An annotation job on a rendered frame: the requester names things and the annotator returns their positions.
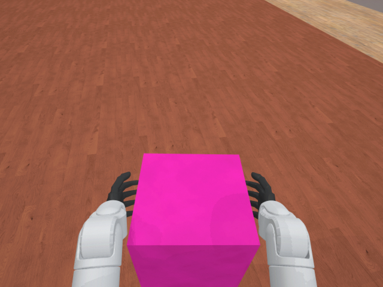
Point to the carton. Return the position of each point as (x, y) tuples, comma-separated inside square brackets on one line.
[(192, 223)]

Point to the robot right forearm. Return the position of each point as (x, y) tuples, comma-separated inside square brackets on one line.
[(288, 247)]

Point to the right robot hand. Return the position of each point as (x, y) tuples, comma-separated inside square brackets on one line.
[(264, 189)]

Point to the left robot hand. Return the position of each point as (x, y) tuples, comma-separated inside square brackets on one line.
[(117, 191)]

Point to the robot left forearm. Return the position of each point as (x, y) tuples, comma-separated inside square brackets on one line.
[(99, 247)]

